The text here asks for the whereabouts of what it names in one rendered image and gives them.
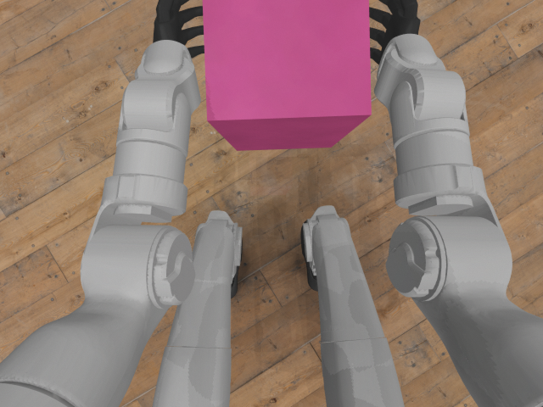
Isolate carton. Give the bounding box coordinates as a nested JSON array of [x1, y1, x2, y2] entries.
[[203, 0, 372, 151]]

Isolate left robot forearm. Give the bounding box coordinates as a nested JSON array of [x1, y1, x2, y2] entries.
[[81, 40, 201, 291]]

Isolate right robot forearm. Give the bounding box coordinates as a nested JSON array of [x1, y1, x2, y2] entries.
[[374, 34, 512, 257]]

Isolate robot right upper arm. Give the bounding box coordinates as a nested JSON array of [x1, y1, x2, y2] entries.
[[385, 215, 543, 407]]

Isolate robot thigh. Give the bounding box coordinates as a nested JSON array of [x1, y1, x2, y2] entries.
[[303, 214, 405, 407], [152, 219, 243, 407]]

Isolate robot left upper arm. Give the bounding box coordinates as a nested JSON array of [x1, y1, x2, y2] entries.
[[0, 225, 195, 407]]

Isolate robot right hand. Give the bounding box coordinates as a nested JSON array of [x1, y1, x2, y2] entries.
[[369, 0, 421, 65]]

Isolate robot right thigh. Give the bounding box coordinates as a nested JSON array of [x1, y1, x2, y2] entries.
[[303, 214, 405, 407]]

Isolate robot left thigh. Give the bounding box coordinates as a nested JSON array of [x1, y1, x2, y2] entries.
[[152, 219, 243, 407]]

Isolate robot left hand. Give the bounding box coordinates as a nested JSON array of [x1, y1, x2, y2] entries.
[[153, 0, 204, 58]]

